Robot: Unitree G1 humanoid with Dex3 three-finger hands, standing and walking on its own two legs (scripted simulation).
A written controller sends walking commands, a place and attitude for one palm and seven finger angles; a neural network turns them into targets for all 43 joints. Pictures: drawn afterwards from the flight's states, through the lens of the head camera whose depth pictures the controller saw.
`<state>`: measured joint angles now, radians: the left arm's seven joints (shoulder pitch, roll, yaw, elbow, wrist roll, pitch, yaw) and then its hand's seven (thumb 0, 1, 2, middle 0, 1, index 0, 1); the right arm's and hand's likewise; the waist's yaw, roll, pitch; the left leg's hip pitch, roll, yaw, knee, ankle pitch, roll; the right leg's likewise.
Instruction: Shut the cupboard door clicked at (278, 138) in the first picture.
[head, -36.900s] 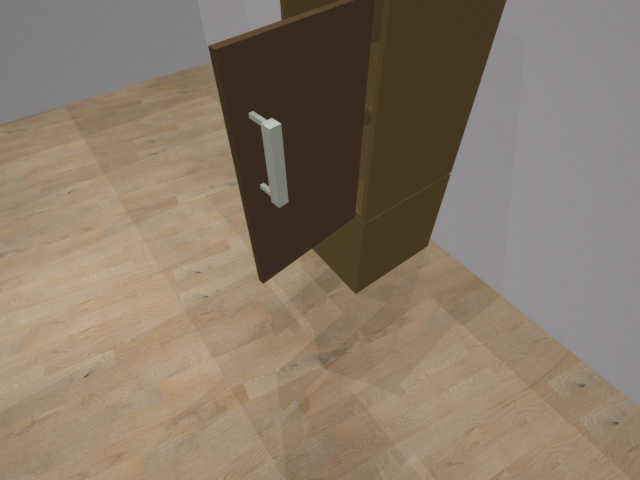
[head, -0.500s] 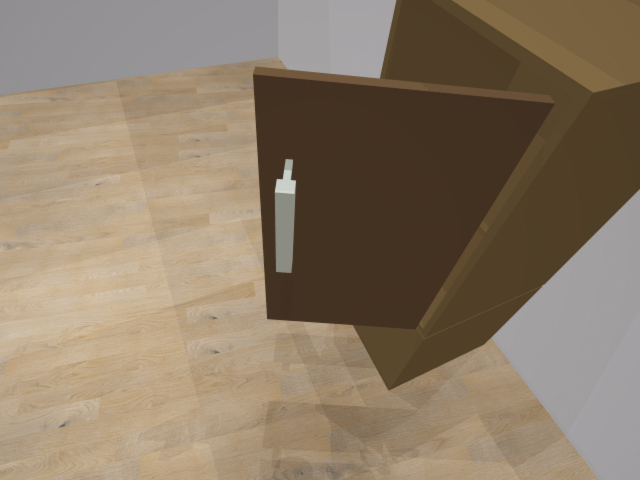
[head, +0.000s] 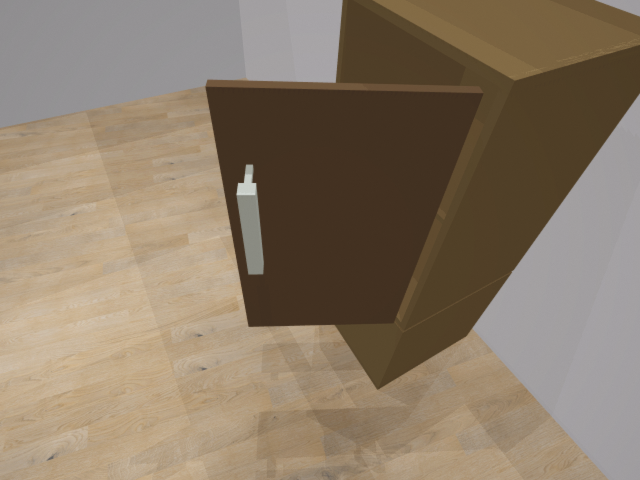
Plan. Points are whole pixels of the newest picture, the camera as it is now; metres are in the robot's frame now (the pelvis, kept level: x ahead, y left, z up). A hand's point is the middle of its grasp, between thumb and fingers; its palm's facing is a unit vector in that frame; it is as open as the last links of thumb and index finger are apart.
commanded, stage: come to a stop and stand still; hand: left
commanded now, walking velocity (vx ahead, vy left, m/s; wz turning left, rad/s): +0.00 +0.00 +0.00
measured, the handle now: (252, 222) +0.47 +0.13 +0.04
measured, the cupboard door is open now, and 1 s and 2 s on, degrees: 63 63 63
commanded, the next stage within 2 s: look again from close up in 0.14 s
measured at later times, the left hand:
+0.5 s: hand out of the picture +0.01 +0.18 -0.18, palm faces +0.03 -0.98 -0.22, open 7.4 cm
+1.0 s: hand out of the picture +0.04 +0.19 -0.18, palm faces +0.00 -0.97 -0.22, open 7.4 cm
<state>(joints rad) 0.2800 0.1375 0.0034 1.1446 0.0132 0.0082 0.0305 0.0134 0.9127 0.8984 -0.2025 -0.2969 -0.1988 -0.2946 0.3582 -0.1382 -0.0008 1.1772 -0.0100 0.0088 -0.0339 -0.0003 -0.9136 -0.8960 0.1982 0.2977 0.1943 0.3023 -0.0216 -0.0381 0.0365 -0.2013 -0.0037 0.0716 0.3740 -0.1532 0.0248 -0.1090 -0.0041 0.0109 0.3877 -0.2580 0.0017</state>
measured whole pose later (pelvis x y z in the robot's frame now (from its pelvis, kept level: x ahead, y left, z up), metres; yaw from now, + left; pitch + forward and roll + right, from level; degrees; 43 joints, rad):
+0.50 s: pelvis +0.01 +0.01 -0.01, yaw +0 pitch -1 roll +0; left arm 0.32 0.13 -0.01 1.09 0.02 -0.02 0.05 0.01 0.90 0.90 -0.20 -0.30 -0.20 -0.29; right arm 0.28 -0.18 0.00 1.06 -0.02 -0.02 -0.02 0.02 -0.94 -0.90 0.20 0.30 0.20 0.30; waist 0.00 0.03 0.01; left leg -0.28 -0.01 0.07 0.55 -0.26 0.04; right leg -0.17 -0.02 0.01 0.53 -0.35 0.02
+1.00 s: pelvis +0.02 +0.00 -0.01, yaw +0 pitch +0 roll +0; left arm 0.26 0.21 -0.01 1.07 0.02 0.00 0.03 0.01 0.90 0.90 -0.20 -0.30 -0.20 -0.29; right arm 0.20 -0.19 0.01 1.10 -0.02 -0.02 -0.02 0.00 -0.91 -0.90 0.20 0.30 0.20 0.30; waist 0.00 -0.03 0.02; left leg -0.23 -0.01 0.07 0.48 -0.24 0.03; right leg -0.13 -0.01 0.01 0.47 -0.34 0.01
